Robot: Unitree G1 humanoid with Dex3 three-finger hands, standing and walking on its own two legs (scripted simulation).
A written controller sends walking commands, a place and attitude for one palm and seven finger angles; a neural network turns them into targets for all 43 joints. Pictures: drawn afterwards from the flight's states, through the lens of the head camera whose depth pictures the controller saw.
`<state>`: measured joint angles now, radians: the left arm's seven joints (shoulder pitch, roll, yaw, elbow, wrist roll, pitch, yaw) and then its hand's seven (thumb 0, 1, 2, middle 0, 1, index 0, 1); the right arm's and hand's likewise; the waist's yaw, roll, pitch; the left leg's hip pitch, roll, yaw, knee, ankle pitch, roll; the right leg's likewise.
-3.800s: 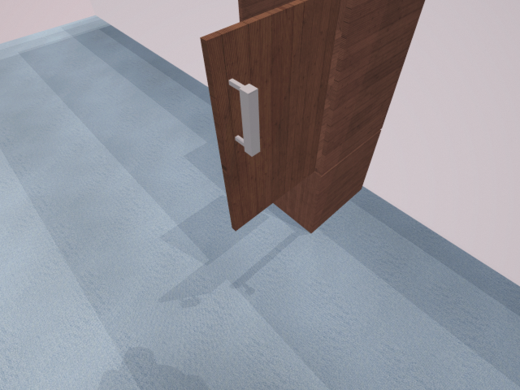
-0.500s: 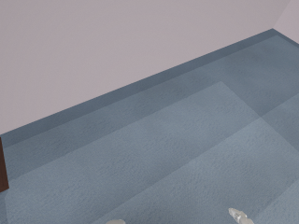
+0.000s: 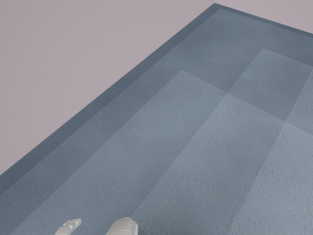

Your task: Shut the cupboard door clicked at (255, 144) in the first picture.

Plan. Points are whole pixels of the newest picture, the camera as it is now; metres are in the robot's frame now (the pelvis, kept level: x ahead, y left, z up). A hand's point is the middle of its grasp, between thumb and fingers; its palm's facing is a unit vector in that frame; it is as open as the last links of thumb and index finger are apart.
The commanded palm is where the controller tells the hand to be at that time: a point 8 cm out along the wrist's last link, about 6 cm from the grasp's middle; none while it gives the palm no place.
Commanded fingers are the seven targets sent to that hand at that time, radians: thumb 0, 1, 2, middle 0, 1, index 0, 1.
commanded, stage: walk around to get in front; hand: left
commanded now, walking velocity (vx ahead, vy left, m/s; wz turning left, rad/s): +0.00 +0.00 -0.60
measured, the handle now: out of the picture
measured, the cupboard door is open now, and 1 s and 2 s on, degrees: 90 90 90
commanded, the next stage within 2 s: walk to a spot facing it in 1.60 s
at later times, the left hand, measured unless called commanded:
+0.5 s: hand (106, 209) +0.20 +0.17 -0.16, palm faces -0.29 -0.93 -0.24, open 7.4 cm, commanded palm none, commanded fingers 0.00 0.90 0.90 -0.20 -0.30 -0.20 -0.30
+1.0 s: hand (133, 166) +0.34 +0.11 -0.18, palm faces -0.51 -0.84 -0.19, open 7.4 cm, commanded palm none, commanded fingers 0.00 0.90 0.90 -0.20 -0.30 -0.20 -0.30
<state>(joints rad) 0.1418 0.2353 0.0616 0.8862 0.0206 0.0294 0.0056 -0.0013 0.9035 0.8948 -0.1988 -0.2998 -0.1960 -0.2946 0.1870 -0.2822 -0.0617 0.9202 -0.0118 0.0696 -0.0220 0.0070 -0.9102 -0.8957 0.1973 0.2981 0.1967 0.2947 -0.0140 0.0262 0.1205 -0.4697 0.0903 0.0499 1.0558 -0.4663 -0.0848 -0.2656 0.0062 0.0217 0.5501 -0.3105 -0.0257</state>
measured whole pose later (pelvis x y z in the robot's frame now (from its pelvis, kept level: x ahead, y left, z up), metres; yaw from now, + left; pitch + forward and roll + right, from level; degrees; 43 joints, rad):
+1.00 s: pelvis +0.21 -0.05 +0.00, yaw -34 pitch +0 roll +0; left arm 0.26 0.25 0.09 1.01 0.03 0.02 -0.04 0.01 0.91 0.89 -0.20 -0.30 -0.19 -0.29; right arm 0.18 -0.18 -0.02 0.87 -0.04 -0.06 -0.01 0.00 -0.91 -0.90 0.20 0.30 0.20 0.30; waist 0.03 -0.06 0.08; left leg -0.33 0.08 0.14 0.57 -0.24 0.01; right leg -0.44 -0.02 0.00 1.22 -0.39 -0.01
